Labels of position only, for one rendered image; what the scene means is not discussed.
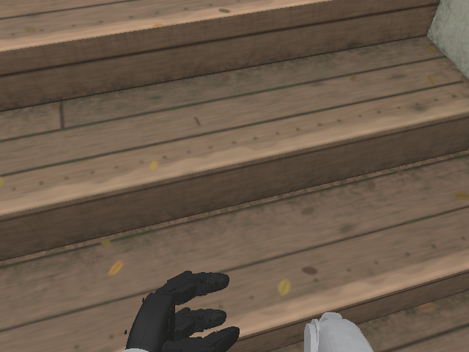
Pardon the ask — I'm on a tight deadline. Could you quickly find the left robot hand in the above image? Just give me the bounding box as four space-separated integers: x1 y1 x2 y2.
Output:
125 271 240 352

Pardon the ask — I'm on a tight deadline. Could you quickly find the right robot thigh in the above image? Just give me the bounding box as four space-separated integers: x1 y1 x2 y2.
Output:
304 318 374 352

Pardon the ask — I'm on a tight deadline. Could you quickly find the robot right shin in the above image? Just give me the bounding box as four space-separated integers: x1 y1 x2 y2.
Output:
319 312 342 322

